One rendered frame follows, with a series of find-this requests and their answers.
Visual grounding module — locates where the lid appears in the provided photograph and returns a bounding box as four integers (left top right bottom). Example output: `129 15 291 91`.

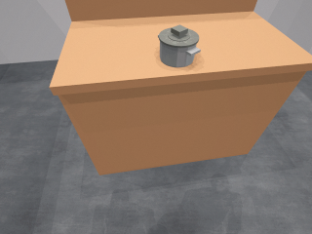
159 28 200 49

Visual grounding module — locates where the table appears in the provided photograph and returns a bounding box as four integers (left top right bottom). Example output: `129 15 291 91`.
49 0 312 176

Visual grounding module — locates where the knob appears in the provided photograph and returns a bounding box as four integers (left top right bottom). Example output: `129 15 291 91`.
171 24 188 37

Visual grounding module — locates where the pot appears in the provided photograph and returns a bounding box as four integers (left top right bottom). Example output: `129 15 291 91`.
158 35 201 68

